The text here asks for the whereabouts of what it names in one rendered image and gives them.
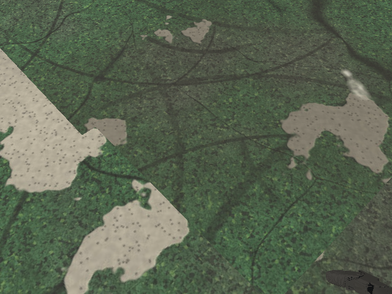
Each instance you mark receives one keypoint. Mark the robot right hand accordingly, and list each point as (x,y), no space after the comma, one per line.
(361,282)

